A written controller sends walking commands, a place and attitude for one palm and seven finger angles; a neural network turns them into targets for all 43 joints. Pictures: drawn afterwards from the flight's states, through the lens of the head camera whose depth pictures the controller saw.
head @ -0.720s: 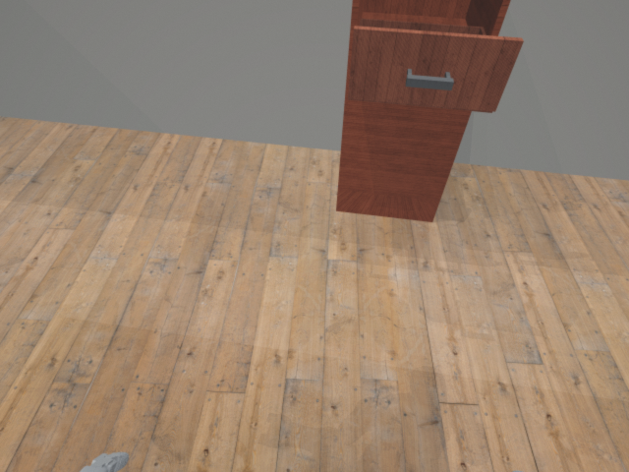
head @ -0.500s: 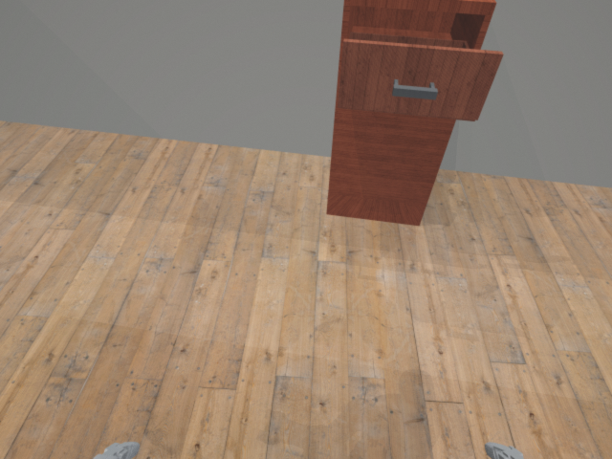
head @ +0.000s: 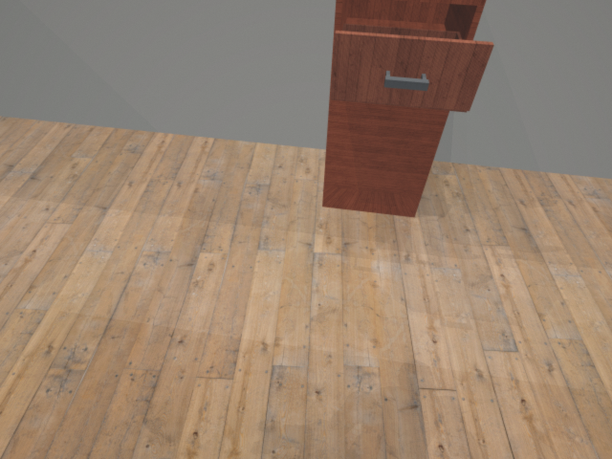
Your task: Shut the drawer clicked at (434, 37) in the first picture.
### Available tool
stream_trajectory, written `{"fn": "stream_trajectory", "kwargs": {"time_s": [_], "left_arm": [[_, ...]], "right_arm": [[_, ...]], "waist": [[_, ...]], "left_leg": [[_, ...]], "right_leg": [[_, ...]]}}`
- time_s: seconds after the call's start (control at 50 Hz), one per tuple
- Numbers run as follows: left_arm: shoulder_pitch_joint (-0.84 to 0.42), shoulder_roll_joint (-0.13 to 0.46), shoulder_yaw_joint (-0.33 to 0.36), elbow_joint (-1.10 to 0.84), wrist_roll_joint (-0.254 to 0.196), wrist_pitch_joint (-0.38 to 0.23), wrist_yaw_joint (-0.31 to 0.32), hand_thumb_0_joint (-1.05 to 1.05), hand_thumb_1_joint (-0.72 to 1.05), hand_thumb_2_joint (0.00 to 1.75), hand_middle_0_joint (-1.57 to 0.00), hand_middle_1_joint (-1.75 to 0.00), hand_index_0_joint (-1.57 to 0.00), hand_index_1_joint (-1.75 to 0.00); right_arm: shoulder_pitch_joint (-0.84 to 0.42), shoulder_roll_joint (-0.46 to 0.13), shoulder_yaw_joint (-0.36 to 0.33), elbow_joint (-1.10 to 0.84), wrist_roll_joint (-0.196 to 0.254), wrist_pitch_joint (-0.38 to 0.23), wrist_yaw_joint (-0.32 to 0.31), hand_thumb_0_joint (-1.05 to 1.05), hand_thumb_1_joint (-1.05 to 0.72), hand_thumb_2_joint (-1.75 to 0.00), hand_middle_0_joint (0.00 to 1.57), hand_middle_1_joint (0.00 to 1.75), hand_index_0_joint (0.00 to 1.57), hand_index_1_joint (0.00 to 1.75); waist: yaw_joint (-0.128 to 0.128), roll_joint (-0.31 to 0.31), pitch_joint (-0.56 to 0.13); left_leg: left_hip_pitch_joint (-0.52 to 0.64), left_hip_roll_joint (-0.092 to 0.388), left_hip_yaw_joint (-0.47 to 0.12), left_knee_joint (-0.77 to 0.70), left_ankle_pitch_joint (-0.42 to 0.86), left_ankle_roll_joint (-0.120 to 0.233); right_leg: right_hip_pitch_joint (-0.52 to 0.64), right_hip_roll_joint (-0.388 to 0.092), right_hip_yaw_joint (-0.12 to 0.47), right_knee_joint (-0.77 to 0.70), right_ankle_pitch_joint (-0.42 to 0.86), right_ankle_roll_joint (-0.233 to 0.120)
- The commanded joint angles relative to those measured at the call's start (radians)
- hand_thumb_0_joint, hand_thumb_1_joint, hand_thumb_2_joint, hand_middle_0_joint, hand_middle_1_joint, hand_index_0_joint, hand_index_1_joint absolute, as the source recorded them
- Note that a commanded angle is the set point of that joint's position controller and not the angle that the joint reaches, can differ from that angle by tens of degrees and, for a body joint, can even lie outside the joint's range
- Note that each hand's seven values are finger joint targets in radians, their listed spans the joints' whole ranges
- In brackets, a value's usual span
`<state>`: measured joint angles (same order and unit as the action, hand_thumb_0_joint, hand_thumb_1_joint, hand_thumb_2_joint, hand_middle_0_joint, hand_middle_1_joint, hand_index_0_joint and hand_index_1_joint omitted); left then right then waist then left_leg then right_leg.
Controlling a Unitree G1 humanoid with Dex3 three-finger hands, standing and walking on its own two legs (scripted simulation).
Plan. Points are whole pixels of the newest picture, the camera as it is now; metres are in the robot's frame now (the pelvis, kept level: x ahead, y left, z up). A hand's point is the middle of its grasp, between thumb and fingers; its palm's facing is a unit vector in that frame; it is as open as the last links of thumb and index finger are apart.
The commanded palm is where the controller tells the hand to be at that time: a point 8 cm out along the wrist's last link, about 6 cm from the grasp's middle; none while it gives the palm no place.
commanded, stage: stand and wait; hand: left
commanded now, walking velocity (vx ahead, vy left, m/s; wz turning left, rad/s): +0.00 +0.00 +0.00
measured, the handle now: (405, 79) +1.01 -0.21 +0.03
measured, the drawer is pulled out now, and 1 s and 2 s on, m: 0.29 0.29 0.29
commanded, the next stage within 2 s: look at it before walking up in 0.22 s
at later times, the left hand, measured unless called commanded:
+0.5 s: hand out of the picture +0.07 +0.25 -0.16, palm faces -0.03 -0.95 -0.32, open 7.4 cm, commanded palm none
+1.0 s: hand out of the picture +0.08 +0.25 -0.15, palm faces -0.03 -0.94 -0.33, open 7.4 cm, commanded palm none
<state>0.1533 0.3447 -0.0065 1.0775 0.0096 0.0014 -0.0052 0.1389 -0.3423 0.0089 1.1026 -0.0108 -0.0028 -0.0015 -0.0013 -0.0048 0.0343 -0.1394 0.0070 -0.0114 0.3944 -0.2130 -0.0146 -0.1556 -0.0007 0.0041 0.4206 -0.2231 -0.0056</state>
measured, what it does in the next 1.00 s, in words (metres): stands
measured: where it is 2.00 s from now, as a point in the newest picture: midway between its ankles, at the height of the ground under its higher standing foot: outside the picture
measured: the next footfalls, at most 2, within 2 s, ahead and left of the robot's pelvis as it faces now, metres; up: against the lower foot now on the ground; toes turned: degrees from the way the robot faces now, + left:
none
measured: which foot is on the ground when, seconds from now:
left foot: down 0.00-1.00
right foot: down 0.00-1.00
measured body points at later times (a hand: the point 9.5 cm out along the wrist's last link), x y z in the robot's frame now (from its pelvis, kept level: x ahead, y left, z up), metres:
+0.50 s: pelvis +0.00 +0.00 +0.00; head +0.00 +0.01 +0.45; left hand +0.07 +0.30 -0.13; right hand +0.07 -0.29 -0.13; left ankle +0.00 +0.13 -0.74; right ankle +0.00 -0.11 -0.74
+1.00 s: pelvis +0.01 +0.00 +0.00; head +0.01 +0.01 +0.45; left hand +0.08 +0.30 -0.13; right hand +0.09 -0.29 -0.13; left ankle +0.00 +0.13 -0.74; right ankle +0.01 -0.11 -0.74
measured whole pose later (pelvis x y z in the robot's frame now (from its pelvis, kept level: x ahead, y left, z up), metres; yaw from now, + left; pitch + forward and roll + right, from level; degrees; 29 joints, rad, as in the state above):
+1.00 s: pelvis +0.01 +0.00 +0.00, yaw -1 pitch -2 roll +0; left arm 0.14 0.35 0.00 1.08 0.01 0.00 -0.01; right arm 0.10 -0.34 0.01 1.10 -0.01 -0.01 0.00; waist 0.01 -0.01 0.04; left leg -0.12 0.01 0.00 0.36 -0.20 -0.01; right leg -0.14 0.00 0.02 0.38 -0.21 0.00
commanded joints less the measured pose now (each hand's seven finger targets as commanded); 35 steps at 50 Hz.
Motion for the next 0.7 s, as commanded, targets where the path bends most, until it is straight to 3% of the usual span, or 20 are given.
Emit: {"fn": "stream_trajectory", "kwargs": {"time_s": [0.0, 0.24, 0.68], "left_arm": [[-0.061, 0.208, 0.041, -0.066, -0.002, -0.027, 0.017, 0.00, 0.90, 0.90, -0.20, -0.30, -0.20, -0.30], [-0.058, 0.203, 0.040, -0.059, 0.000, -0.026, 0.015, 0.00, 0.90, 0.90, -0.20, -0.30, -0.20, -0.30], [-0.051, 0.205, 0.039, -0.053, 0.000, -0.031, 0.017, 0.00, 0.90, 0.90, -0.20, -0.30, -0.20, -0.30]], "right_arm": [[-0.062, -0.200, -0.043, -0.060, 0.001, -0.030, -0.010, 0.00, -0.90, -0.90, 0.20, 0.30, 0.20, 0.30], [-0.053, -0.200, -0.043, -0.049, 0.000, -0.030, -0.009, 0.00, -0.90, -0.90, 0.20, 0.30, 0.20, 0.30], [-0.065, -0.204, -0.044, -0.050, 0.004, -0.034, -0.012, 0.00, -0.90, -0.90, 0.20, 0.30, 0.20, 0.30]], "waist": [[0.002, -0.007, -0.046], [0.002, 0.008, -0.035], [0.002, -0.001, -0.079]], "left_leg": [[-0.025, 0.100, -0.088, -0.069, 0.075, 0.041], [-0.026, 0.101, -0.091, -0.082, 0.045, 0.040], [0.022, 0.114, -0.090, -0.079, 0.162, 0.041]], "right_leg": [[-0.004, -0.120, 0.125, -0.101, 0.061, -0.031], [-0.028, -0.116, 0.131, -0.118, 0.005, -0.029], [0.023, -0.122, 0.110, -0.096, 0.175, -0.027]]}}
